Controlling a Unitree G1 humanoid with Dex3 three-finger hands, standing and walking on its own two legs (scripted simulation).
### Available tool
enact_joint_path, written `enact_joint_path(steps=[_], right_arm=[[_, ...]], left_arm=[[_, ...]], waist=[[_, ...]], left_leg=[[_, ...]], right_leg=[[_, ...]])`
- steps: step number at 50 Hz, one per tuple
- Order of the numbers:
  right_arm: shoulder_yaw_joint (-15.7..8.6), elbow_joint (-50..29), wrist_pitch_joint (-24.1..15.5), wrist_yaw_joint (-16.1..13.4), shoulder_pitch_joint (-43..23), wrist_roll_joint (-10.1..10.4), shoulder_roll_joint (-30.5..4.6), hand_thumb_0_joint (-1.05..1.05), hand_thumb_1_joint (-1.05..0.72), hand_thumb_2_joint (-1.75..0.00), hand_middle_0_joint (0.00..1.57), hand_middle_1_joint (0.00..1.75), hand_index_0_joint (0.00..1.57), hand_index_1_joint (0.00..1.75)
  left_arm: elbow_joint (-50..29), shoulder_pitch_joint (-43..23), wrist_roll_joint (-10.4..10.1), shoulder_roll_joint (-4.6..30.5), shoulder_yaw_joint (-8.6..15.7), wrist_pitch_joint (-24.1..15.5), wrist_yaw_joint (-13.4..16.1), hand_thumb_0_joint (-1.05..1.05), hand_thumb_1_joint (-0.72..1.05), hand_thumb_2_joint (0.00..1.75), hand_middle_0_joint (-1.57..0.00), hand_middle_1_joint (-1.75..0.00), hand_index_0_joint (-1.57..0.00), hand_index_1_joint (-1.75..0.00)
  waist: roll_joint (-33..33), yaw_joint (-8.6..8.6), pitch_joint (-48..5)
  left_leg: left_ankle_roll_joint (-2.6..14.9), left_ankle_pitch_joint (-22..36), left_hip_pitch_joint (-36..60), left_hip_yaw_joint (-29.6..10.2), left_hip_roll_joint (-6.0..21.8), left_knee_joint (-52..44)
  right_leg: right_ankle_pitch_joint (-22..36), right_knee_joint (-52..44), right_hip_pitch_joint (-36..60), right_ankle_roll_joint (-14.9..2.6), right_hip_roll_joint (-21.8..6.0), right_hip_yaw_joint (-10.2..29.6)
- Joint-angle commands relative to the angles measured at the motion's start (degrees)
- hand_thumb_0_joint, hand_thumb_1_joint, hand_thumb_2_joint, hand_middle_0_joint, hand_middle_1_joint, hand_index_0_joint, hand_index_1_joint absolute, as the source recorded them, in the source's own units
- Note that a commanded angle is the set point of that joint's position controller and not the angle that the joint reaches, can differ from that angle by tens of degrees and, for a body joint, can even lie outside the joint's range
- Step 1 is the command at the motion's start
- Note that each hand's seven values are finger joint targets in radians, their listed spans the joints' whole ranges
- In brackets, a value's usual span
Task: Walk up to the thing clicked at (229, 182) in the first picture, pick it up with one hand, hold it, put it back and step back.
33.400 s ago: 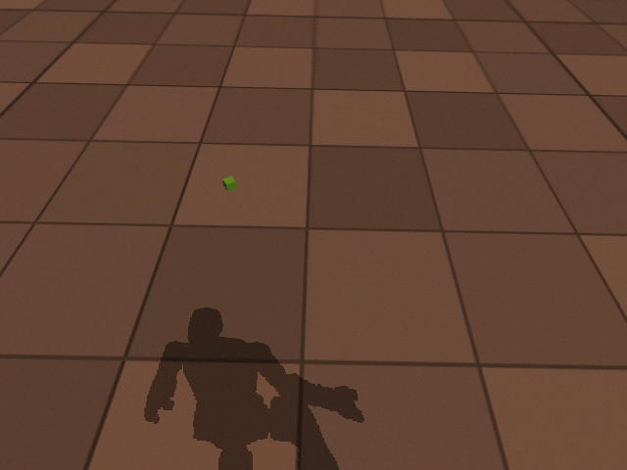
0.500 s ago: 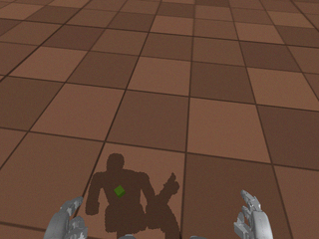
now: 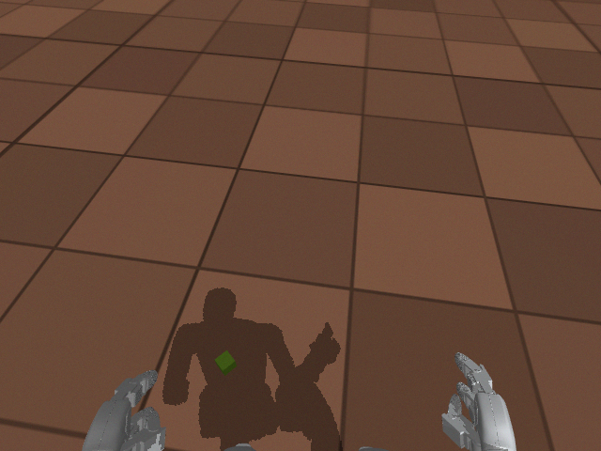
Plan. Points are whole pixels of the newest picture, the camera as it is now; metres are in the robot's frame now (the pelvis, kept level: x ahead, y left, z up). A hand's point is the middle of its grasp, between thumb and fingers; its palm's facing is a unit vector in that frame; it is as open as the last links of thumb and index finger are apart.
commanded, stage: home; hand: left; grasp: from above
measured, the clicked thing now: (225, 362) +0.49 +0.22 -0.69
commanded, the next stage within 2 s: stand in 0.82 s
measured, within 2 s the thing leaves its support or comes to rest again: neither
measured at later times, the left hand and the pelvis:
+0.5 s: hand (160, 434) +0.16 +0.18 -0.04, palm faces +0.06 -0.98 -0.20, open 7.4 cm; pelvis +0.00 +0.00 +0.00, yaw +0 degrees
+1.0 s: hand (152, 441) +0.16 +0.20 -0.07, palm faces +0.02 -0.96 -0.29, open 7.4 cm; pelvis -0.01 +0.00 +0.01, yaw +0 degrees
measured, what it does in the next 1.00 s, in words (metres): stands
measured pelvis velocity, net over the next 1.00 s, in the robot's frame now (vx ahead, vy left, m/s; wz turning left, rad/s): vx -0.01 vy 0.00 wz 0.00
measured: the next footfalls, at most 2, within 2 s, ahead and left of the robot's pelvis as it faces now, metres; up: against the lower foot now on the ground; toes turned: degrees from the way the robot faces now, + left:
none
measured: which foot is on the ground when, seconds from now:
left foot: down 0.00-1.00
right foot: down 0.00-1.00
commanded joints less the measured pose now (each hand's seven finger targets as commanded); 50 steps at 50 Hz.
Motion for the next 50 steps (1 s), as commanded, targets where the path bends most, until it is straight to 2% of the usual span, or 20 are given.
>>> enact_joint_path(steps=[1,5,15,16,24,25,26,27,29,30,33,36,38,40,45,46,47,48,49,50], right_arm=[[-2.8,-9.1,-3.2,-0.8,-3.7,0.0,-7.2,0.0,-0.9,-0.9,0.2,0.3,0.2,0.3],[-2.9,-9.1,-3.1,-0.7,-3.8,0.0,-7.1,0.0,-0.9,-0.9,0.2,0.3,0.2,0.3],[-3.1,-9.4,-2.8,-0.7,-3.2,-0.1,-7.0,0.0,-0.9,-0.9,0.2,0.3,0.2,0.3],[-3.0,-9.4,-2.8,-0.7,-3.7,0.0,-7.2,0.0,-0.9,-0.9,0.2,0.3,0.2,0.3],[-3.1,-9.5,-2.6,-0.8,-3.4,-0.1,-7.1,0.0,-0.9,-0.9,0.2,0.3,0.2,0.3],[-3.1,-9.4,-2.6,-0.7,-3.6,-0.1,-7.4,0.0,-0.9,-0.9,0.2,0.3,0.2,0.3],[-2.9,-9.8,-2.7,-0.6,-4.2,0.0,-7.0,0.0,-0.9,-0.9,0.2,0.3,0.2,0.3],[-3.0,-9.6,-2.7,-0.6,-3.8,-0.1,-7.1,0.0,-0.9,-0.9,0.2,0.3,0.2,0.3],[-2.9,-9.9,-2.7,-0.5,-4.0,0.0,-7.1,0.0,-0.9,-0.9,0.2,0.3,0.2,0.3],[-3.2,-9.7,-2.6,-0.5,-3.8,0.1,-7.6,0.0,-0.9,-0.9,0.2,0.3,0.2,0.3],[-3.1,-9.8,-2.7,-0.5,-3.4,0.0,-7.3,0.0,-0.9,-0.9,0.2,0.3,0.2,0.3],[-2.8,-10.0,-2.5,-0.5,-3.9,0.2,-7.1,0.0,-0.9,-0.9,0.2,0.3,0.2,0.3],[-2.9,-9.9,-2.6,-0.5,-3.5,0.1,-7.1,0.0,-0.9,-0.9,0.2,0.3,0.2,0.3],[-3.0,-9.9,-2.7,-0.6,-3.5,0.1,-7.2,0.0,-0.9,-0.9,0.2,0.3,0.2,0.3],[-2.8,-9.9,-2.6,-0.6,-3.9,0.2,-7.2,0.0,-0.9,-0.9,0.2,0.3,0.2,0.3],[-5.2,4.4,3.8,2.8,-8.0,-7.3,-14.2,0.0,-0.9,-0.9,0.2,0.3,0.2,0.3],[-6.0,4.2,6.2,4.6,-7.6,-6.9,-14.2,0.0,-0.9,-0.9,0.2,0.3,0.2,0.3],[-6.5,2.7,7.6,5.5,-7.2,-7.2,-15.3,0.0,-0.9,-0.9,0.2,0.3,0.2,0.3],[-6.3,3.7,8.3,6.5,-6.9,-6.5,-14.7,0.0,-0.9,-0.9,0.2,0.3,0.2,0.3],[-6.1,5.6,8.5,7.6,-6.4,-4.9,-13.3,0.0,-0.9,-0.9,0.2,0.3,0.2,0.3]], left_arm=[[-10.8,-1.6,0.5,5.4,2.6,-2.7,0.4,0.0,0.9,0.9,-0.2,-0.3,-0.2,-0.3],[-11.2,-2.0,0.6,6.5,3.9,-2.7,0.5,0.0,0.9,0.9,-0.2,-0.3,-0.2,-0.3],[-11.2,-0.8,0.7,5.4,3.0,-2.8,0.6,0.0,0.9,0.9,-0.2,-0.3,-0.2,-0.3],[-11.8,-1.8,0.5,6.0,3.0,-3.0,0.6,0.0,0.9,0.9,-0.2,-0.3,-0.2,-0.3],[-11.3,-0.4,0.6,6.2,3.5,-2.6,0.6,0.0,0.9,0.9,-0.2,-0.3,-0.2,-0.3],[-11.3,-1.5,0.7,6.1,2.9,-2.6,0.6,0.0,0.9,0.9,-0.2,-0.3,-0.2,-0.3],[-11.6,-1.7,0.7,5.4,2.5,-2.6,0.6,0.0,0.9,0.9,-0.2,-0.3,-0.2,-0.3],[-11.6,-1.4,0.6,6.4,3.8,-2.5,0.7,0.0,0.9,0.9,-0.2,-0.3,-0.2,-0.3],[-11.6,-1.3,0.7,5.4,2.3,-2.4,0.5,0.0,0.9,0.9,-0.2,-0.3,-0.2,-0.3],[-12.0,-1.9,0.6,6.3,3.3,-2.5,0.6,0.0,0.9,0.9,-0.2,-0.3,-0.2,-0.3],[-11.8,-0.6,0.4,6.4,3.6,-2.3,0.6,0.0,0.9,0.9,-0.2,-0.3,-0.2,-0.3],[-12.3,-1.3,0.5,5.8,2.5,-2.5,0.7,0.0,0.9,0.9,-0.2,-0.3,-0.2,-0.3],[-11.9,-0.7,0.4,6.1,3.5,-2.5,0.7,0.0,0.9,0.9,-0.2,-0.3,-0.2,-0.3],[-12.6,-1.2,0.4,6.1,3.0,-2.5,0.7,0.0,0.9,0.9,-0.2,-0.3,-0.2,-0.3],[-11.9,-1.5,0.4,6.4,3.2,-2.4,0.7,0.0,0.9,0.9,-0.2,-0.3,-0.2,-0.3],[8.2,-16.9,6.6,11.1,3.2,-14.6,2.9,0.0,0.9,0.9,-0.2,-0.3,-0.2,-0.3],[18.0,-10.9,7.5,11.7,4.1,-18.3,2.8,0.0,0.9,0.9,-0.2,-0.3,-0.2,-0.3],[20.4,-10.5,7.3,12.5,3.8,-20.2,2.4,0.0,0.9,0.9,-0.2,-0.3,-0.2,-0.3],[23.2,-11.5,7.6,14.2,3.3,-21.6,2.2,0.0,0.9,0.9,-0.2,-0.3,-0.2,-0.3],[25.3,-13.4,7.5,13.3,3.1,-22.4,1.9,0.0,0.9,0.9,-0.2,-0.3,-0.2,-0.3]], waist=[[0.3,-0.42,-3.2],[0.1,-0.09,-2.9],[-0.1,-0.5,-5.5],[-0.3,-0.54,-3.7],[0.1,-0.39,-4.9],[-0.4,-0.89,-3.8],[0.1,-0.36,-2.7],[0.6,-0.18,-3.0],[1.8,-0.35,-3.1],[1.2,-0.5,-3.0],[1.1,-0.4,-5.1],[1.0,-0.22,-2.7],[0.8,-0.22,-4.0],[1.4,-0.44,-4.6],[0.6,-0.27,-2.3],[-1.6,4.4,9.7],[-4.2,4.31,4.7],[-4.3,3.01,4.2],[-4.2,3.11,3.4],[-3.3,2.83,2.3]], left_leg=[[1.66,14.6,6.0,1.1,-2.0,-9.1],[1.81,12.3,5.2,1.1,-2.1,-9.3],[1.67,16.9,6.8,1.0,-2.0,-8.3],[1.77,14.9,5.7,0.9,-2.0,-8.7],[1.72,15.6,6.3,1.2,-2.0,-8.5],[1.84,13.9,5.8,1.0,-2.0,-8.9],[1.71,12.7,5.1,0.9,-1.9,-9.2],[1.73,11.5,5.0,0.7,-1.9,-9.6],[1.51,12.0,5.7,0.4,-1.7,-10.1],[1.47,10.8,5.6,-0.5,-1.3,-10.7],[1.57,13.4,6.4,0.3,-1.6,-9.6],[1.56,11.8,5.1,0.4,-1.6,-9.9],[1.59,11.3,5.5,0.3,-1.6,-9.7],[1.5,12.7,5.9,0.3,-1.5,-9.5],[1.65,8.9,4.4,0.0,-1.5,-10.4],[4.61,22.2,7.0,-2.4,1.2,-14.7],[5.0,21.6,9.8,-0.5,0.4,-14.2],[5.04,20.9,11.1,-0.8,-0.4,-13.0],[5.03,18.6,12.4,-1.3,-0.6,-14.3],[4.81,18.4,14.8,-0.6,-0.9,-15.4]], right_leg=[[13.3,-9.0,2.0,-1.16,2.5,-1.0],[11.6,-9.6,2.1,-1.01,2.3,-0.9],[15.9,-8.6,3.1,-1.02,2.4,-1.0],[14.2,-9.0,2.3,-0.94,2.4,-1.1],[14.7,-9.1,3.0,-0.97,2.4,-1.0],[13.4,-9.3,2.1,-0.93,2.5,-1.0],[12.1,-9.3,1.9,-1.04,2.4,-1.2],[10.8,-9.2,1.6,-1.08,2.5,-1.2],[11.0,-8.8,1.1,-1.23,2.7,-1.5],[10.0,-8.5,1.0,-1.26,2.8,-1.6],[12.1,-8.4,2.2,-1.29,2.8,-1.4],[10.8,-8.8,1.1,-1.3,2.7,-1.4],[10.3,-8.7,1.5,-1.23,2.7,-1.3],[11.5,-8.4,1.5,-1.26,2.7,-1.4],[8.4,-8.9,0.7,-1.22,2.7,-1.4],[11.5,-9.7,10.6,-3.82,-1.5,3.3],[11.2,-11.5,12.8,-5.55,-2.4,6.0],[13.3,-13.0,11.3,-6.37,-2.1,7.4],[13.7,-13.1,13.8,-6.14,-3.0,7.9],[15.3,-12.7,14.7,-5.81,-3.8,8.4]])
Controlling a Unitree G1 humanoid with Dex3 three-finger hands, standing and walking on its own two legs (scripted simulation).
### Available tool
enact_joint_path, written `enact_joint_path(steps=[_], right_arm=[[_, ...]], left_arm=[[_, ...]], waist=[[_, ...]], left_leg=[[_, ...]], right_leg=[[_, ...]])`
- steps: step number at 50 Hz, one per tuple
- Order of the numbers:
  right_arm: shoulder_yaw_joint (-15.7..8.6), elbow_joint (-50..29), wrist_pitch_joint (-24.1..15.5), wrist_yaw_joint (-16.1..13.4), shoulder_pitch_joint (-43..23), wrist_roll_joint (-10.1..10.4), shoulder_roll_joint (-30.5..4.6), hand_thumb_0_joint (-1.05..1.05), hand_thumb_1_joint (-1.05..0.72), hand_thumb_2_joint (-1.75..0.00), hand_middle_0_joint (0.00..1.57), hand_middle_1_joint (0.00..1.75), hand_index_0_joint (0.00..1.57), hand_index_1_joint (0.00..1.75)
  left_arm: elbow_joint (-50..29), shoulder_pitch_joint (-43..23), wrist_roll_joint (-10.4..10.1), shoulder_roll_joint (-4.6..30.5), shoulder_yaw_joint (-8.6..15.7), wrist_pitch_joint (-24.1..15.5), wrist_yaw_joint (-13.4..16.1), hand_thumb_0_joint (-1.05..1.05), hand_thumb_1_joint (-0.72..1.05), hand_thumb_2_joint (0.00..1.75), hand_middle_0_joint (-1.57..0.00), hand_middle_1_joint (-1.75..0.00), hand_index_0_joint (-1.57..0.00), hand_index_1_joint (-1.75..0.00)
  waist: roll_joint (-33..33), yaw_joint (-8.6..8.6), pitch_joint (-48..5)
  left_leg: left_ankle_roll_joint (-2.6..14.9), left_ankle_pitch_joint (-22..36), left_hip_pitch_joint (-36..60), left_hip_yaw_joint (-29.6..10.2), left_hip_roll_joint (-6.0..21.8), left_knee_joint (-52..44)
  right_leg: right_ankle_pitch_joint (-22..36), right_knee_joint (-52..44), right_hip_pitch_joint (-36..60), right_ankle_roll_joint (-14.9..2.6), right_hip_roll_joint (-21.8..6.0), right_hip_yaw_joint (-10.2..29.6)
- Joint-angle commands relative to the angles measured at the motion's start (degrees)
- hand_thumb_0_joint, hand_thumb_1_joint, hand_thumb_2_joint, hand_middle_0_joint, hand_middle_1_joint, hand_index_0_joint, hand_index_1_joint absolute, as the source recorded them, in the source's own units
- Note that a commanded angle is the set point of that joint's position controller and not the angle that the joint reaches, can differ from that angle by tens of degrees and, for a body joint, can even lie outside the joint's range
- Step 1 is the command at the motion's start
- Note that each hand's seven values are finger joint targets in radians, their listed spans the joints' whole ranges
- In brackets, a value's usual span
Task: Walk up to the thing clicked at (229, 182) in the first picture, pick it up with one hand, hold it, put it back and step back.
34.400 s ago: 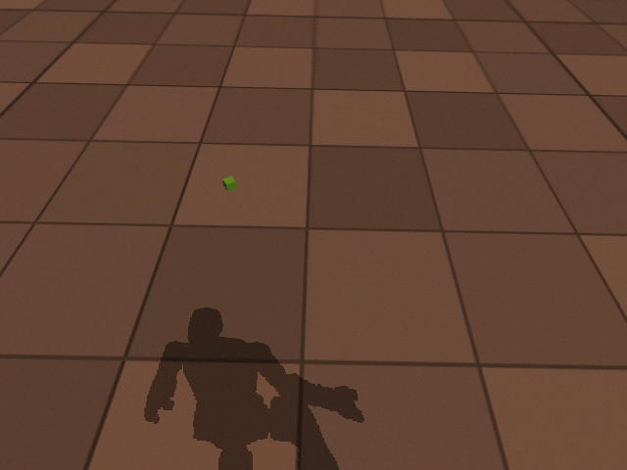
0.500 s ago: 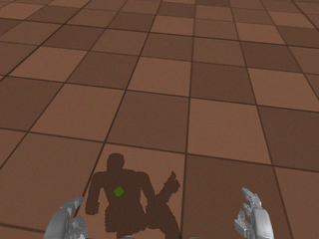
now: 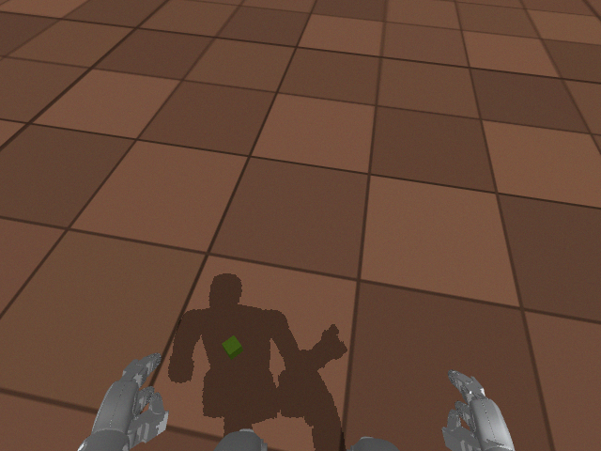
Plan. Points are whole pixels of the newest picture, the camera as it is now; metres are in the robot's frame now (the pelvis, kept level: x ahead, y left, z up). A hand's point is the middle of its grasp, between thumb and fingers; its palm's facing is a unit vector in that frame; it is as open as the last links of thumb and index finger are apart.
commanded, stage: stand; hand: left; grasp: from above
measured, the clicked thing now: (232, 347) +0.50 +0.22 -0.70
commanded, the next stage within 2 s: none
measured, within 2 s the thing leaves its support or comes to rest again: neither
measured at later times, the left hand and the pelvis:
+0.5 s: hand out of the picture +0.04 +0.25 -0.11, palm faces +0.04 -0.95 -0.32, open 7.4 cm; pelvis +0.00 +0.01 +0.05, yaw +0 degrees
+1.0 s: hand out of the picture +0.04 +0.24 -0.10, palm faces +0.02 -0.94 -0.34, open 7.4 cm; pelvis -0.01 +0.00 +0.06, yaw -1 degrees
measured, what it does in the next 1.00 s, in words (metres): rises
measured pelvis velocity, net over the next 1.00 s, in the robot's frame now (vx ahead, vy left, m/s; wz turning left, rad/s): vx -0.01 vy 0.00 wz -0.01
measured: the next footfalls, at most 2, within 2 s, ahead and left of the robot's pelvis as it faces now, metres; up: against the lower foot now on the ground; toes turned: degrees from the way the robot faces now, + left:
none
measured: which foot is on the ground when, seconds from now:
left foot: down 0.00-1.00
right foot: down 0.00-1.00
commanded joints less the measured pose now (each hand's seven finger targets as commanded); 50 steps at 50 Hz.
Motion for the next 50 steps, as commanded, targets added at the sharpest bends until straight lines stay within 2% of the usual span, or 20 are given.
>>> enact_joint_path(steps=[1,3,4,6,9,12,15,19,22,24,26,28,30,32,34,36,40,46,47,50], right_arm=[[-5.4,-0.2,2.3,3.6,-2.3,1.4,-11.1,0.0,-0.9,-0.9,0.2,0.3,0.2,0.3],[-5.9,1.1,2.9,4.6,-4.0,2.1,-10.7,0.0,-0.9,-0.9,0.2,0.3,0.2,0.3],[-5.8,2.6,3.3,4.8,-3.5,2.0,-10.4,0.0,-0.9,-0.9,0.2,0.3,0.2,0.3],[-6.0,4.6,3.9,4.9,-3.0,1.8,-11.0,0.0,-0.9,-0.9,0.2,0.3,0.2,0.3],[-6.1,7.1,4.5,4.6,-3.6,1.8,-11.3,0.0,-0.9,-0.9,0.2,0.3,0.2,0.3],[-5.9,9.5,5.1,4.3,-4.3,2.0,-11.9,0.0,-0.9,-0.9,0.2,0.3,0.2,0.3],[-5.8,11.7,5.6,4.0,-4.4,2.4,-12.6,0.0,-0.9,-0.9,0.2,0.3,0.2,0.3],[-5.6,15.0,6.1,3.6,-2.6,2.9,-12.8,0.0,-0.9,-0.9,0.2,0.3,0.2,0.3],[-5.6,16.6,6.4,3.7,-3.6,3.0,-13.2,0.0,-0.9,-0.9,0.2,0.3,0.2,0.3],[-5.5,17.6,6.7,3.7,-3.5,3.1,-13.4,0.0,-0.9,-0.9,0.2,0.3,0.2,0.3],[-5.5,18.2,6.7,3.7,-4.1,3.1,-13.7,0.0,-0.9,-0.9,0.2,0.3,0.2,0.3],[-5.4,18.8,6.7,3.9,-4.5,3.3,-13.1,0.0,-0.9,-0.9,0.2,0.3,0.2,0.3],[-5.3,19.6,6.9,3.9,-4.1,3.2,-13.3,0.0,-0.9,-0.9,0.2,0.3,0.2,0.3],[-5.4,19.8,6.8,4.0,-4.6,3.3,-13.6,0.0,-0.9,-0.9,0.2,0.3,0.2,0.3],[-5.2,20.4,6.8,4.1,-3.9,3.3,-13.5,0.0,-0.9,-0.9,0.2,0.3,0.2,0.3],[-5.1,20.6,6.8,4.2,-4.9,3.3,-13.3,0.0,-0.9,-0.9,0.2,0.3,0.2,0.3],[-4.9,21.3,7.0,4.4,-4.3,3.5,-13.2,0.0,-0.9,-0.9,0.2,0.3,0.2,0.3],[-4.6,21.8,6.9,4.4,-5.5,3.6,-14.0,0.0,-0.9,-0.9,0.2,0.3,0.2,0.3],[-4.6,21.7,6.8,4.5,-5.6,3.6,-14.4,0.0,-0.9,-0.9,0.2,0.3,0.2,0.3],[-4.3,22.1,6.8,4.5,-5.7,3.7,-13.9,0.0,-0.9,-0.9,0.2,0.3,0.2,0.3]], left_arm=[[9.9,-4.8,2.3,10.7,5.0,-9.5,0.5,0.0,0.9,0.9,-0.2,-0.3,-0.2,-0.3],[14.7,-6.0,1.6,10.6,4.8,-10.1,0.6,0.0,0.9,0.9,-0.2,-0.3,-0.2,-0.3],[17.2,-7.2,1.5,10.9,4.8,-10.6,0.6,0.0,0.9,0.9,-0.2,-0.3,-0.2,-0.3],[21.4,-8.5,1.3,11.0,4.9,-11.6,0.7,0.0,0.9,0.9,-0.2,-0.3,-0.2,-0.3],[27.3,-8.2,1.1,10.2,4.7,-12.5,0.8,0.0,0.9,0.9,-0.2,-0.3,-0.2,-0.3],[32.3,-8.2,0.9,9.9,4.5,-12.8,0.7,0.0,0.9,0.9,-0.2,-0.3,-0.2,-0.3],[36.9,-7.5,0.8,10.6,4.5,-12.8,0.7,0.0,0.9,0.9,-0.2,-0.3,-0.2,-0.3],[41.3,-8.3,0.6,11.4,4.3,-13.3,0.8,0.0,0.9,0.9,-0.2,-0.3,-0.2,-0.3],[44.0,-8.5,0.5,11.5,3.9,-13.1,0.7,0.0,0.9,0.9,-0.2,-0.3,-0.2,-0.3],[45.3,-8.6,0.6,11.6,3.7,-13.0,0.5,0.0,0.9,0.9,-0.2,-0.3,-0.2,-0.3],[46.4,-8.7,0.7,11.4,3.6,-12.9,0.5,0.0,0.9,0.9,-0.2,-0.3,-0.2,-0.3],[47.8,-7.9,0.7,11.6,3.5,-13.2,0.6,0.0,0.9,0.9,-0.2,-0.3,-0.2,-0.3],[48.4,-8.5,0.8,11.8,3.4,-13.1,0.5,0.0,0.9,0.9,-0.2,-0.3,-0.2,-0.3],[49.1,-8.3,0.7,11.7,3.4,-13.2,0.5,0.0,0.9,0.9,-0.2,-0.3,-0.2,-0.3],[49.2,-9.6,0.5,12.2,3.4,-13.2,0.4,0.0,0.9,0.9,-0.2,-0.3,-0.2,-0.3],[49.9,-8.7,0.5,12.1,3.3,-13.4,0.4,0.0,0.9,0.9,-0.2,-0.3,-0.2,-0.3],[50.2,-10.1,0.5,13.0,3.3,-13.5,0.4,0.0,0.9,0.9,-0.2,-0.3,-0.2,-0.3],[50.9,-10.1,0.2,13.3,3.3,-13.5,0.2,0.0,0.9,0.9,-0.2,-0.3,-0.2,-0.3],[50.9,-10.2,0.2,13.2,3.2,-13.6,0.2,0.0,0.9,0.9,-0.2,-0.3,-0.2,-0.3],[51.1,-10.8,0.1,13.4,3.2,-13.7,0.1,0.0,0.9,0.9,-0.2,-0.3,-0.2,-0.3]], waist=[[-2.6,0.88,-4.4],[-3.2,1.39,-3.7],[-3.9,0.85,-2.8],[-1.7,0.4,-3.2],[1.5,0.86,-1.2],[2.4,1.24,0.7],[2.5,1.24,2.0],[0.3,0.25,2.5],[1.2,0.45,5.4],[1.2,0.33,6.6],[2.0,0.49,6.2],[0.2,0.68,5.9],[0.5,0.49,7.5],[0.8,0.5,6.1],[1.0,-0.05,6.8],[0.3,0.5,6.3],[-1.3,-0.1,7.5],[0.1,0.28,6.7],[0.2,0.19,5.5],[-1.2,0.27,6.1]], left_leg=[[3.76,15.4,9.8,-1.6,-0.4,-12.9],[3.27,15.2,10.9,-1.5,-0.6,-13.2],[3.51,13.7,12.8,-1.7,-0.3,-14.7],[3.78,16.1,15.1,-2.4,0.5,-16.7],[4.0,18.1,16.8,-4.2,2.0,-21.1],[3.82,18.7,17.5,-5.5,3.2,-25.5],[3.3,15.5,18.7,-5.8,3.4,-29.6],[2.7,20.3,22.6,-4.1,3.0,-30.7],[2.4,14.1,21.4,-5.1,3.5,-34.6],[2.17,10.8,21.3,-5.5,3.6,-36.8],[2.09,10.5,21.2,-5.8,3.9,-38.1],[2.06,13.6,23.2,-5.3,3.8,-37.3],[1.92,10.3,21.8,-5.4,3.6,-38.5],[2.03,12.6,24.3,-5.1,4.0,-38.3],[1.82,11.2,22.9,-5.1,3.9,-39.2],[1.9,12.9,24.1,-4.9,4.1,-38.7],[1.65,13.2,24.2,-4.1,3.7,-38.7],[1.56,13.4,24.7,-4.1,4.1,-39.1],[1.74,15.2,25.3,-3.9,4.2,-38.7],[1.68,16.8,25.9,-3.8,4.4,-38.6]], right_leg=[[12.8,-12.6,9.6,-5.25,-3.2,6.5],[12.7,-15.8,10.0,-4.57,-3.7,6.6],[11.0,-17.0,8.7,-4.25,-3.8,6.7],[14.0,-17.0,10.6,-3.42,-3.4,5.6],[15.9,-18.1,12.6,-2.61,-2.4,3.8],[16.6,-20.5,15.5,-2.4,-2.1,3.1],[16.1,-24.4,18.2,-2.23,-2.3,3.3],[20.4,-28.3,20.9,-2.26,-3.6,4.2],[15.7,-30.7,21.7,-1.91,-3.2,3.8],[14.0,-31.6,21.3,-1.82,-2.9,3.5],[15.1,-31.7,22.7,-1.71,-3.0,3.2],[15.7,-33.0,22.6,-1.63,-3.5,3.5],[13.7,-33.8,22.3,-1.38,-3.3,3.4],[15.6,-34.0,22.4,-1.58,-3.7,3.7],[14.9,-34.4,22.6,-1.45,-3.6,3.7],[15.7,-34.8,22.8,-1.5,-4.0,4.0],[12.7,-36.4,21.9,-1.43,-4.1,4.6],[14.5,-36.7,22.6,-1.61,-4.1,4.8],[16.4,-36.7,23.5,-1.64,-4.5,4.9],[16.1,-37.1,22.9,-1.64,-4.5,5.0]])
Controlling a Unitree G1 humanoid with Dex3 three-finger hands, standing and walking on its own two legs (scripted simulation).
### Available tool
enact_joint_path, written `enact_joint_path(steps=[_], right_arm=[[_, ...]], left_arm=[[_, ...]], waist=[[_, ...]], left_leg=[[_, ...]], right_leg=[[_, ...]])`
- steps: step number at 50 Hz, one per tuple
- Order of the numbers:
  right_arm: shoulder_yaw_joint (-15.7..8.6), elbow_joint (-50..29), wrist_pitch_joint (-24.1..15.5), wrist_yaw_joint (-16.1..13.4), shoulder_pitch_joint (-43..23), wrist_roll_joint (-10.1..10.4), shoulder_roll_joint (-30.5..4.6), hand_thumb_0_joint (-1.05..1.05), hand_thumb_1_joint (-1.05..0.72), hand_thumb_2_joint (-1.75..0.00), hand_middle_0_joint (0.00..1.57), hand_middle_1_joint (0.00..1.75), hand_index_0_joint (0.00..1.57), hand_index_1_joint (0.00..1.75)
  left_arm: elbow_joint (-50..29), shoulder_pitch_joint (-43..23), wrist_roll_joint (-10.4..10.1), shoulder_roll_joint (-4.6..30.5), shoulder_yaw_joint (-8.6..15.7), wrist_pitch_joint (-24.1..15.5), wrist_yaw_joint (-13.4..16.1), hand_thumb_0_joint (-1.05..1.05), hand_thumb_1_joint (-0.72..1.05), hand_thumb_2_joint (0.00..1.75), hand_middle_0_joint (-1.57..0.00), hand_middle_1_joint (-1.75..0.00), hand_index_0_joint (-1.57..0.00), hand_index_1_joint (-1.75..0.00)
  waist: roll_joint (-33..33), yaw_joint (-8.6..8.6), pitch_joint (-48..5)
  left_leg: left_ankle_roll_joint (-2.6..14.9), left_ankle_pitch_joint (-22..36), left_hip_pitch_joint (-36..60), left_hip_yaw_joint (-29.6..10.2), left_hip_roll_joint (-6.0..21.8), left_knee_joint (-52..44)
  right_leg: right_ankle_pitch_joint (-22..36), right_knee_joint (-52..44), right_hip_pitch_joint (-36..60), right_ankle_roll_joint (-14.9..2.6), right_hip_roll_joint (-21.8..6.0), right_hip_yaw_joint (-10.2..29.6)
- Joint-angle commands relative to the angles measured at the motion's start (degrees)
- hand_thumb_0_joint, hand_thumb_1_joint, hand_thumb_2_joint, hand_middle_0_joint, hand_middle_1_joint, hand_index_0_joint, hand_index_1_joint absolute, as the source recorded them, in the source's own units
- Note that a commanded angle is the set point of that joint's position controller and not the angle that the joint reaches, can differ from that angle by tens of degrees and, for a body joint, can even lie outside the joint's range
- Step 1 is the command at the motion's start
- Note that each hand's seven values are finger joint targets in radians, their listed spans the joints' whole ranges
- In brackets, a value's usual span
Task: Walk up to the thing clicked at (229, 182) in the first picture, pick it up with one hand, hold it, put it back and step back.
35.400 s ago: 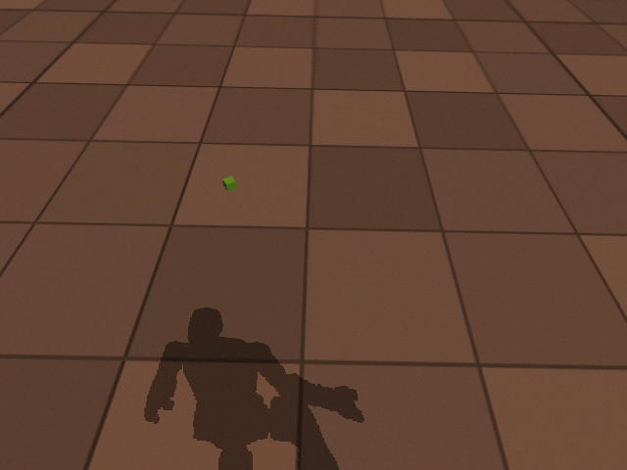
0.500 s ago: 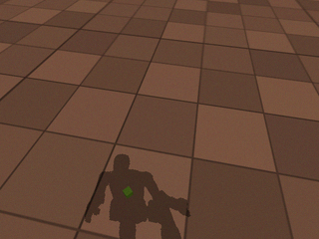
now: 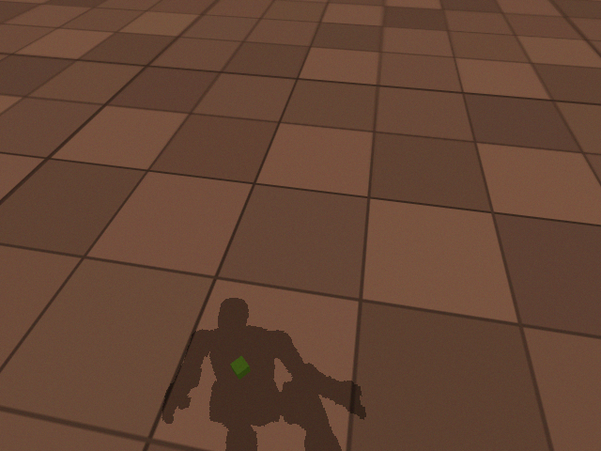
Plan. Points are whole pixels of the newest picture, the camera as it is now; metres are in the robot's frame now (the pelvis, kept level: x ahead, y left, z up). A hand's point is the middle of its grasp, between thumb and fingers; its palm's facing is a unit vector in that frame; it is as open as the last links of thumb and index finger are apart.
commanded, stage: stand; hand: left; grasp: from above
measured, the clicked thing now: (240, 367) +0.50 +0.23 -0.76
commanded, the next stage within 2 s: step back in 1.44 s
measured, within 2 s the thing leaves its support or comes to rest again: neither
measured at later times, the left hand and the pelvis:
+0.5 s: hand out of the picture +0.06 +0.22 -0.16, palm faces +0.00 -0.95 -0.30, open 7.4 cm; pelvis +0.01 -0.01 +0.00, yaw -1 degrees
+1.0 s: hand out of the picture +0.06 +0.20 -0.17, palm faces -0.01 -0.97 -0.26, open 7.4 cm; pelvis +0.02 -0.01 +0.00, yaw -2 degrees
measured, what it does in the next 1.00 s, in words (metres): stands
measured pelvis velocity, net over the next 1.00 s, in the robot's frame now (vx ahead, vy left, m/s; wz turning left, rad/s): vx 0.02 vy -0.01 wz -0.03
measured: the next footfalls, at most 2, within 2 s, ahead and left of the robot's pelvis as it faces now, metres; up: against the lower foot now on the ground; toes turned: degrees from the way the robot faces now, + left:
left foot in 1.88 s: -0.04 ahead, +0.12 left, +0.00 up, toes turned -2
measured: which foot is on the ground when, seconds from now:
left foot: down 0.00-1.00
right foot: down 0.00-1.00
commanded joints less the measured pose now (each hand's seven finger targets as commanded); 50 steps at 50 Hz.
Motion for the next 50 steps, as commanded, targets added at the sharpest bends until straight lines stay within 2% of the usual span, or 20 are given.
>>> enact_joint_path(steps=[1,3,9,13,15,20,23,24,26,27,28,30,31,35,39,40,43,45,48,50], right_arm=[[-1.3,-3.2,-1.3,-0.7,-2.0,0.1,-10.0,0.0,-0.9,-0.9,0.2,0.3,0.2,0.3],[-1.2,-3.0,-1.3,-0.7,-2.2,0.1,-10.3,0.0,-0.9,-0.9,0.2,0.3,0.2,0.3],[-0.8,-2.1,-1.2,-0.6,-1.9,0.2,-9.8,0.0,-0.9,-0.9,0.2,0.3,0.2,0.3],[-0.8,-2.2,-1.4,-0.7,-2.3,0.2,-10.5,0.0,-0.9,-0.9,0.2,0.3,0.2,0.3],[-0.3,-1.8,-1.3,-0.7,-2.1,0.3,-8.9,0.0,-0.9,-0.9,0.2,0.3,0.2,0.3],[0.1,-1.3,-1.1,-0.7,-1.9,0.4,-8.3,0.0,-0.9,-0.9,0.2,0.3,0.2,0.3],[0.0,-0.9,-0.9,-0.7,-1.4,0.4,-8.5,0.0,-0.9,-0.9,0.2,0.3,0.2,0.3],[-0.2,-0.9,-1.0,-0.7,-1.5,0.4,-8.4,0.0,-0.9,-0.9,0.2,0.3,0.2,0.3],[0.2,-0.7,-0.9,-0.7,-1.5,0.4,-7.1,0.0,-0.9,-0.9,0.2,0.3,0.2,0.3],[-0.1,-0.8,-1.0,-0.7,-1.3,0.3,-8.0,0.0,-0.9,-0.9,0.2,0.3,0.2,0.3],[-0.1,-0.8,-1.1,-0.6,-1.4,0.4,-7.8,0.0,-0.9,-0.9,0.2,0.3,0.2,0.3],[0.4,-0.1,-1.0,-0.7,-0.8,0.4,-5.9,0.0,-0.9,-0.9,0.2,0.3,0.2,0.3],[0.2,-0.2,-1.0,-0.8,-0.8,0.4,-6.6,0.0,-0.9,-0.9,0.2,0.3,0.2,0.3],[0.1,-0.1,-1.1,-1.0,-0.2,0.5,-6.3,0.0,-0.9,-0.9,0.2,0.3,0.2,0.3],[0.3,0.4,-0.9,-1.1,0.6,0.4,-5.2,0.0,-0.9,-0.9,0.2,0.3,0.2,0.3],[0.4,0.7,-0.8,-1.1,1.0,0.4,-4.6,0.0,-0.9,-0.9,0.2,0.3,0.2,0.3],[0.3,0.6,-0.5,-1.1,0.6,0.4,-4.2,0.0,-0.9,-0.9,0.2,0.3,0.2,0.3],[-0.4,-0.1,-0.7,-1.1,0.4,0.3,-6.4,0.0,-0.9,-0.9,0.2,0.3,0.2,0.3],[-0.2,0.0,-0.8,-1.0,0.9,0.4,-4.9,0.0,-0.9,-0.9,0.2,0.3,0.2,0.3],[-0.5,-0.4,-1.0,-1.1,0.6,0.2,-5.8,0.0,-0.9,-0.9,0.2,0.3,0.2,0.3]], left_arm=[[-2.7,-2.3,-0.1,11.5,1.8,-1.1,0.6,0.0,0.9,0.9,-0.2,-0.3,-0.2,-0.3],[-2.6,-2.1,-0.2,11.0,1.6,-1.2,0.5,0.0,0.9,0.9,-0.2,-0.3,-0.2,-0.3],[-2.2,-2.7,-0.3,10.5,1.3,-0.9,0.4,0.0,0.9,0.9,-0.2,-0.3,-0.2,-0.3],[-2.6,-3.2,-0.3,11.3,1.6,-1.0,0.3,0.0,0.9,0.9,-0.2,-0.3,-0.2,-0.3],[-1.9,-2.9,-0.5,10.0,1.3,-0.9,0.3,0.0,0.9,0.9,-0.2,-0.3,-0.2,-0.3],[-1.4,-2.5,-0.5,8.9,0.8,-0.7,0.3,0.0,0.9,0.9,-0.2,-0.3,-0.2,-0.3],[-1.2,-1.9,-0.4,8.6,0.6,-0.7,0.2,0.0,0.9,0.9,-0.2,-0.3,-0.2,-0.3],[-1.3,-2.1,-0.4,8.7,0.7,-0.8,0.3,0.0,0.9,0.9,-0.2,-0.3,-0.2,-0.3],[-1.0,-1.7,-0.4,7.8,0.5,-0.7,0.3,0.0,0.9,0.9,-0.2,-0.3,-0.2,-0.3],[-1.4,-2.2,-0.4,9.0,0.9,-0.9,0.4,0.0,0.9,0.9,-0.2,-0.3,-0.2,-0.3],[-1.4,-2.1,-0.4,8.4,0.7,-1.0,0.4,0.0,0.9,0.9,-0.2,-0.3,-0.2,-0.3],[-0.8,-1.3,-0.5,6.8,0.4,-0.7,0.3,0.0,0.9,0.9,-0.2,-0.3,-0.2,-0.3],[-0.7,-0.9,-0.5,6.9,0.5,-0.6,0.3,0.0,0.9,0.9,-0.2,-0.3,-0.2,-0.3],[-1.0,-1.1,-0.6,6.8,0.6,-1.0,0.6,0.0,0.9,0.9,-0.2,-0.3,-0.2,-0.3],[-0.5,0.2,-0.5,5.5,0.3,-0.7,0.6,0.0,0.9,0.9,-0.2,-0.3,-0.2,-0.3],[-0.3,-0.3,-0.6,5.1,0.3,-0.5,0.6,0.0,0.9,0.9,-0.2,-0.3,-0.2,-0.3],[0.2,0.9,-0.4,4.0,0.1,-0.3,0.7,0.0,0.9,0.9,-0.2,-0.3,-0.2,-0.3],[-0.7,0.2,-0.3,6.5,0.7,-0.8,0.7,0.0,0.9,0.9,-0.2,-0.3,-0.2,-0.3],[-0.7,0.5,-0.3,5.8,0.7,-0.8,0.7,0.0,0.9,0.9,-0.2,-0.3,-0.2,-0.3],[-1.3,-0.4,-0.4,6.2,0.9,-0.9,0.6,0.0,0.9,0.9,-0.2,-0.3,-0.2,-0.3]], waist=[[-1.6,-0.45,0.3],[-0.6,-0.19,-0.4],[-0.8,-0.32,0.3],[-0.2,-0.39,-1.1],[-0.6,-0.39,-2.4],[-1.2,-0.37,-0.6],[-1.0,-0.45,0.4],[-0.7,-0.56,-1.7],[-1.1,-0.54,-0.3],[-0.7,-0.66,-0.9],[-0.7,-0.72,-2.5],[-0.6,-0.52,-1.9],[-0.1,-0.54,-1.8],[-0.7,-0.72,-4.5],[-0.8,-0.54,-2.5],[-1.4,-0.9,-1.0],[-1.2,-0.53,-0.5],[-1.5,-0.72,-0.6],[-1.1,-0.78,-1.0],[0.0,-0.93,-1.3]], left_leg=[[1.69,-1.2,-1.4,-5.3,5.3,-5.3],[1.79,-0.3,-1.4,-5.1,5.3,-5.0],[1.43,-0.6,-2.0,-4.8,5.3,-5.8],[1.31,1.5,-0.9,-4.4,5.5,-5.4],[1.58,3.1,0.1,-4.2,5.6,-5.2],[1.3,3.6,0.0,-4.2,5.6,-5.8],[1.35,1.0,-0.9,-4.0,5.5,-5.7],[1.35,3.4,0.6,-3.7,5.7,-5.3],[1.26,1.6,-0.5,-3.6,5.3,-5.5],[1.31,2.8,-0.4,-3.7,5.7,-5.5],[1.44,5.0,0.6,-3.5,5.9,-4.8],[1.29,4.4,0.5,-3.3,5.5,-5.3],[1.23,4.1,0.6,-3.2,5.5,-5.3],[1.48,10.9,2.7,-2.7,5.9,-3.7],[1.25,10.9,2.0,-2.6,5.8,-3.9],[1.16,7.6,0.5,-2.6,5.5,-4.7],[1.07,6.4,0.8,-2.6,5.5,-4.8],[1.28,6.2,1.0,-2.8,5.8,-4.5],[1.25,5.5,0.5,-2.8,5.7,-4.6],[1.38,5.7,0.4,-2.6,5.8,-4.4]], right_leg=[[-1.3,-5.7,-2.9,-2.31,-3.7,4.5],[0.8,-6.0,-1.7,-2.26,-3.9,4.6],[-0.6,-6.2,-1.7,-2.51,-3.6,4.7],[3.0,-6.1,-1.4,-2.41,-3.7,4.8],[4.6,-5.5,-0.5,-2.6,-3.8,4.7],[3.5,-6.0,-2.1,-2.47,-3.3,4.4],[0.8,-6.6,-2.5,-2.53,-3.1,4.7],[3.7,-6.2,-1.6,-2.69,-3.4,4.8],[2.2,-6.4,-2.4,-2.53,-2.9,4.6],[3.2,-6.2,-1.4,-2.61,-3.4,5.1],[6.1,-5.7,-0.8,-2.61,-3.6,4.8],[6.0,-5.5,-1.1,-2.67,-3.2,4.6],[6.1,-5.6,-1.3,-2.58,-3.2,4.6],[13.0,-4.2,0.3,-2.53,-3.5,4.4],[12.3,-4.0,-0.8,-2.42,-3.1,3.9],[9.3,-4.9,-1.4,-2.34,-2.9,4.1],[7.4,-5.0,-2.4,-2.31,-2.6,3.8],[7.3,-5.0,-2.2,-2.4,-3.0,4.5],[6.8,-4.9,-1.7,-2.5,-2.9,4.4],[7.9,-4.7,-1.3,-2.63,-3.2,4.7]])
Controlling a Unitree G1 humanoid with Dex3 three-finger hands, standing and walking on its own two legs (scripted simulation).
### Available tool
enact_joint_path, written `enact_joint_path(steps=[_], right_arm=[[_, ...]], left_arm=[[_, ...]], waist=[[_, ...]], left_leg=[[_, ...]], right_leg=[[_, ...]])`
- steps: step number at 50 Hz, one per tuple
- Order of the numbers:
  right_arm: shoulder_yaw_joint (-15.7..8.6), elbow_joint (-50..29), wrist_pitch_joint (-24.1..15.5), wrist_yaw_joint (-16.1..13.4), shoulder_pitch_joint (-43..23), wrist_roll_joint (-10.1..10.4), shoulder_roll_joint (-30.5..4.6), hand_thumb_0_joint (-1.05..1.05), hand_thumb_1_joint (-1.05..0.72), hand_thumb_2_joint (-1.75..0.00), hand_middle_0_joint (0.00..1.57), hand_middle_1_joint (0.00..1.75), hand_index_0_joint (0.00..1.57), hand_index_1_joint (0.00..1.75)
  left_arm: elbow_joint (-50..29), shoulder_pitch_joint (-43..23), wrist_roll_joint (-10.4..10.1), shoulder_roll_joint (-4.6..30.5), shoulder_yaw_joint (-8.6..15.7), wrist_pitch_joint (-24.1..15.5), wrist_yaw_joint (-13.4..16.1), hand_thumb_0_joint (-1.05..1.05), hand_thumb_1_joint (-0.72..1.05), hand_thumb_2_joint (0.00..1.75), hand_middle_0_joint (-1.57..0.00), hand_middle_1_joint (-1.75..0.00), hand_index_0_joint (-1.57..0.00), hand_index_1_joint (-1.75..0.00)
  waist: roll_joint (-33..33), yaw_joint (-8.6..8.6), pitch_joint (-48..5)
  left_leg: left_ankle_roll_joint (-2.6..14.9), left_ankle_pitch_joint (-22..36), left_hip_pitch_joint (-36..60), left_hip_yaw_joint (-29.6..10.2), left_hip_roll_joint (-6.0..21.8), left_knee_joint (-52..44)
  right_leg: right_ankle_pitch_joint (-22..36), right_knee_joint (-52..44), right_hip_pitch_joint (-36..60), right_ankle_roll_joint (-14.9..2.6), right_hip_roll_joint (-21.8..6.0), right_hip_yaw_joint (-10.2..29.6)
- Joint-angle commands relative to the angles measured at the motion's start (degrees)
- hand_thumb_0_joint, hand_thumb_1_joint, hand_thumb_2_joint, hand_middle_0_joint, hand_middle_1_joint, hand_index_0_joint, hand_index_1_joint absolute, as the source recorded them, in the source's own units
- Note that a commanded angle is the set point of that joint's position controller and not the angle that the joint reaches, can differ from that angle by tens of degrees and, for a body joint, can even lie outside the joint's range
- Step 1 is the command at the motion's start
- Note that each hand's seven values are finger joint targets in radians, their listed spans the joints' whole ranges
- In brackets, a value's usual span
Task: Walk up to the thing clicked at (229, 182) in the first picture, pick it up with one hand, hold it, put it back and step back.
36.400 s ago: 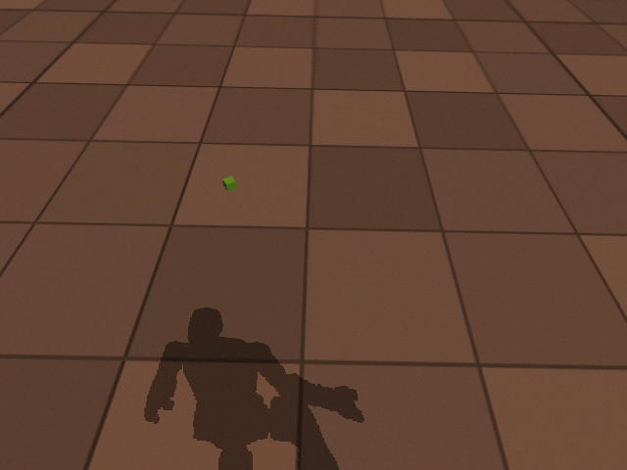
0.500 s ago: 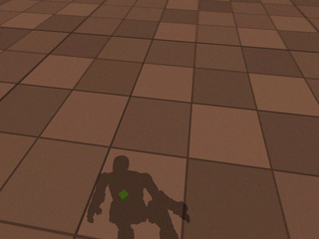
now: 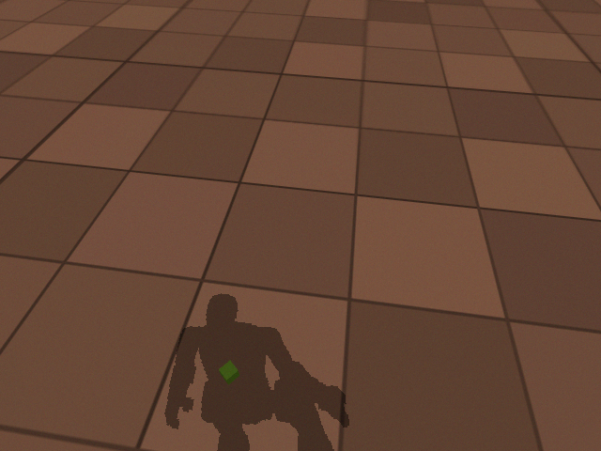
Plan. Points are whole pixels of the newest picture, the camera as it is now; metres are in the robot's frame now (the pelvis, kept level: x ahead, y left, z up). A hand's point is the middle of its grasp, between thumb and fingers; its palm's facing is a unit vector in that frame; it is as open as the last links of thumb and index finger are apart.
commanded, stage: stand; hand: left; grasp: from above
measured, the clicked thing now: (229, 372) +0.47 +0.24 -0.76
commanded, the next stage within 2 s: step back in 0.44 s
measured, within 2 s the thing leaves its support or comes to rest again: neither
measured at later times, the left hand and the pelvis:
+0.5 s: hand out of the picture +0.05 +0.25 -0.16, palm faces +0.03 -0.94 -0.33, open 7.4 cm; pelvis -0.01 +0.00 +0.00, yaw +0 degrees
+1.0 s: hand out of the picture +0.05 +0.29 -0.18, palm faces -0.02 -0.94 -0.35, open 7.4 cm; pelvis -0.10 +0.03 -0.02, yaw +0 degrees
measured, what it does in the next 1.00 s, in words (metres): walks backwards: left foot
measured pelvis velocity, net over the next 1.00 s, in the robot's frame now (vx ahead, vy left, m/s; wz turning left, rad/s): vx -0.10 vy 0.03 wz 0.01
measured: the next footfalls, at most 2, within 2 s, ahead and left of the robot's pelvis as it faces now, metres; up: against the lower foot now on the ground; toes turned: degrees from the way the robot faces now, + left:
left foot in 0.88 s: -0.07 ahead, +0.13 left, +0.00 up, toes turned -1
right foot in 1.26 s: -0.12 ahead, -0.09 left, +0.00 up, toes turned +0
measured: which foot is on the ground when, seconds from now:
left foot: down 0.00-0.66, up 0.68-0.86, down 0.88-1.00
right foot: down 0.00-0.88, up 0.90-1.00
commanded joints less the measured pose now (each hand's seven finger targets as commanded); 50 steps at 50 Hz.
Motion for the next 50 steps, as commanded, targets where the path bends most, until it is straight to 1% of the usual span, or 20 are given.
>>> enact_joint_path(steps=[1,12,20,21,22,25,29,31,33,34,35,37,40,42,43,44,45,46,48,50], right_arm=[[-1.5,-2.5,-1.0,-0.7,0.4,-0.1,-8.7,0.0,-0.9,-0.9,0.2,0.3,0.2,0.3],[-2.0,-3.6,-1.2,-0.5,0.0,-0.1,-10.8,0.0,-0.9,-0.9,0.2,0.3,0.2,0.3],[-2.5,-5.3,-1.8,-0.2,-2.0,0.0,-14.3,0.0,-0.9,-0.9,0.2,0.3,0.2,0.3],[-2.6,-5.5,-1.9,-0.2,-1.9,-0.1,-14.8,0.0,-0.9,-0.9,0.2,0.3,0.2,0.3],[-3.9,-6.8,-0.9,0.2,-5.1,0.5,-20.1,0.0,-0.9,-0.9,0.2,0.3,0.2,0.3],[-4.1,-8.3,-0.3,0.3,-3.1,1.4,-19.6,0.0,-0.9,-0.9,0.2,0.3,0.2,0.3],[-4.7,-10.9,0.9,0.5,-4.8,1.4,-20.1,0.0,-0.9,-0.9,0.2,0.3,0.2,0.3],[-4.7,-12.1,1.5,0.7,-5.6,1.4,-19.7,0.0,-0.9,-0.9,0.2,0.3,0.2,0.3],[-4.4,-13.0,2.0,0.8,-5.4,1.3,-18.2,0.0,-0.9,-0.9,0.2,0.3,0.2,0.3],[-4.5,-13.4,2.5,1.1,-4.4,1.0,-17.8,0.0,-0.9,-0.9,0.2,0.3,0.2,0.3],[-4.7,-13.9,2.9,1.2,-2.1,0.7,-18.0,0.0,-0.9,-0.9,0.2,0.3,0.2,0.3],[-5.0,-14.0,2.7,1.5,0.7,1.7,-18.6,0.0,-0.9,-0.9,0.2,0.3,0.2,0.3],[-4.9,-13.8,1.8,1.1,3.7,1.1,-19.3,0.0,-0.9,-0.9,0.2,0.3,0.2,0.3],[-5.0,-13.7,0.9,0.8,4.8,-0.4,-18.4,0.0,-0.9,-0.9,0.2,0.3,0.2,0.3],[-5.5,-14.5,0.3,0.5,2.8,-1.7,-20.4,0.0,-0.9,-0.9,0.2,0.3,0.2,0.3],[-6.7,-15.8,-0.1,0.3,1.2,-2.7,-26.2,0.0,-0.9,-0.9,0.2,0.3,0.2,0.3],[-7.5,-16.9,-0.2,0.4,0.5,-1.5,-30.5,0.0,-0.9,-0.9,0.2,0.3,0.2,0.3],[-7.4,-17.0,-0.5,0.1,0.3,-1.4,-28.6,0.0,-0.9,-0.9,0.2,0.3,0.2,0.3],[-5.8,-17.6,-0.7,-0.9,-4.1,-1.5,-23.3,0.0,-0.9,-0.9,0.2,0.3,0.2,0.3],[-5.6,-18.6,-0.7,-1.5,-3.2,-0.8,-22.1,0.0,-0.9,-0.9,0.2,0.3,0.2,0.3]], left_arm=[[-2.5,-0.2,0.0,9.6,1.6,-0.9,0.6,0.0,0.9,0.9,-0.2,-0.3,-0.2,-0.3],[-3.5,-0.1,0.1,10.9,1.7,-0.9,0.3,0.0,0.9,0.9,-0.2,-0.3,-0.2,-0.3],[-5.2,-1.9,0.1,14.8,2.3,-1.3,-0.2,0.0,0.9,0.9,-0.2,-0.3,-0.2,-0.3],[-5.6,-2.1,0.1,15.3,2.3,-1.4,-0.2,0.0,0.9,0.9,-0.2,-0.3,-0.2,-0.3],[-7.0,-4.6,-1.4,21.0,4.7,-0.8,-0.2,0.0,0.9,0.9,-0.2,-0.3,-0.2,-0.3],[-9.2,-4.0,-1.6,19.5,4.6,-0.5,0.0,0.0,0.9,0.9,-0.2,-0.3,-0.2,-0.3],[-11.5,-4.2,-1.1,19.3,4.4,0.5,-0.2,0.0,0.9,0.9,-0.2,-0.3,-0.2,-0.3],[-12.3,-4.1,-0.8,20.5,4.7,0.7,-0.3,0.0,0.9,0.9,-0.2,-0.3,-0.2,-0.3],[-13.5,-4.6,-0.3,24.0,5.5,0.7,-0.5,0.0,0.9,0.9,-0.2,-0.3,-0.2,-0.3],[-14.9,-7.2,0.3,25.9,5.9,0.6,-0.3,0.0,0.9,0.9,-0.2,-0.3,-0.2,-0.3],[-16.5,-8.7,1.1,27.2,6.4,0.5,-0.2,0.0,0.9,0.9,-0.2,-0.3,-0.2,-0.3],[-18.2,-12.8,1.2,24.6,6.0,0.6,0.4,0.0,0.9,0.9,-0.2,-0.3,-0.2,-0.3],[-19.6,-11.8,1.5,23.8,5.7,1.1,0.6,0.0,0.9,0.9,-0.2,-0.3,-0.2,-0.3],[-20.4,-10.2,0.4,23.5,5.2,2.1,0.3,0.0,0.9,0.9,-0.2,-0.3,-0.2,-0.3],[-20.5,-7.9,-0.3,20.9,4.9,2.6,0.0,0.0,0.9,0.9,-0.2,-0.3,-0.2,-0.3],[-21.3,-6.0,-0.7,17.8,4.3,2.7,0.1,0.0,0.9,0.9,-0.2,-0.3,-0.2,-0.3],[-21.6,-9.5,-0.1,19.8,4.8,2.6,1.1,0.0,0.9,0.9,-0.2,-0.3,-0.2,-0.3],[-21.0,-11.3,0.4,20.8,5.2,2.7,1.4,0.0,0.9,0.9,-0.2,-0.3,-0.2,-0.3],[-20.1,-7.7,-0.8,19.6,4.9,2.7,1.2,0.0,0.9,0.9,-0.2,-0.3,-0.2,-0.3],[-20.1,-5.2,-0.6,20.0,5.3,2.4,0.9,0.0,0.9,0.9,-0.2,-0.3,-0.2,-0.3]], waist=[[0.4,-0.16,-0.1],[-0.2,-0.2,1.5],[-0.1,0.07,0.1],[-0.1,-0.05,-0.8],[-0.6,-0.07,4.5],[0.8,-0.83,-4.6],[1.9,-0.66,-6.1],[0.5,-0.02,-5.9],[-7.5,0.68,-5.1],[-13.5,0.35,-4.3],[-13.9,-0.25,-4.0],[-10.5,-2.14,-3.9],[-11.5,-1.4,-5.7],[-7.6,-1.98,-6.3],[-0.1,-0.41,-5.1],[13.1,1.33,-4.6],[14.0,-2.28,-3.9],[10.4,-2.92,-3.1],[7.7,0.67,-3.7],[9.3,0.62,-5.1]], left_leg=[[1.86,6.3,-1.5,-3.9,4.7,-3.6],[2.02,1.5,-1.6,-4.5,4.7,-4.2],[2.36,1.6,-1.6,-5.3,5.4,-4.5],[2.3,2.3,-0.9,-5.1,5.5,-4.2],[3.45,13.2,-5.0,-6.5,5.5,1.4],[5.6,21.7,-3.0,-5.5,6.7,4.9],[7.48,14.0,-6.0,-6.2,6.8,7.5],[6.93,7.1,-8.3,-5.5,4.6,12.0],[3.86,-2.6,-9.8,-1.3,-2.3,23.8],[3.29,-16.8,-11.1,-0.1,-6.0,33.6],[3.52,-22.1,-11.6,-4.3,-5.4,40.6],[4.11,-20.4,-11.0,-7.5,-3.8,41.4],[2.8,-16.5,-12.9,-4.4,-2.0,24.8],[2.28,-3.5,-8.9,-1.0,-2.8,6.0],[3.13,6.1,-6.1,-9.3,2.6,1.3],[5.93,22.0,-0.5,-25.2,14.8,0.1],[11.78,28.5,-6.0,-28.8,19.3,0.5],[11.33,29.8,-6.4,-27.2,18.4,0.8],[7.57,37.4,1.2,-15.6,10.9,6.1],[9.39,36.7,2.7,-14.1,10.8,7.6]], right_leg=[[7.2,-3.4,-1.8,-2.12,-4.0,3.2],[1.5,-4.3,-4.3,-2.02,-3.7,3.5],[2.6,-3.7,-3.3,-2.27,-4.4,3.9],[3.1,-3.6,-3.1,-2.3,-4.6,4.2],[13.8,1.0,-8.3,-2.64,-4.0,4.7],[17.6,7.2,-4.5,-4.06,-3.2,3.1],[12.6,10.9,-7.2,-5.61,-2.9,3.9],[12.3,9.7,-8.7,-7.69,-5.1,6.3],[15.0,1.8,-11.4,-12.89,-12.5,14.7],[15.4,-1.7,-14.2,-16.8,-18.0,20.3],[14.5,-2.0,-16.7,-18.88,-20.3,21.8],[15.5,2.3,-17.2,-16.45,-15.9,14.5],[15.9,7.9,-9.3,-12.64,-13.0,12.7],[16.6,14.8,-7.0,-10.01,-10.0,10.0],[9.3,20.9,-12.0,-6.98,-5.3,7.6],[-15.8,28.9,-23.7,-4.19,4.3,4.2],[-25.2,35.4,-23.4,-2.85,7.6,9.3],[-24.6,40.3,-23.3,-2.91,8.3,12.6],[-17.5,44.9,-27.5,-3.4,8.4,13.3],[-15.5,46.0,-26.1,-2.54,7.7,11.0]])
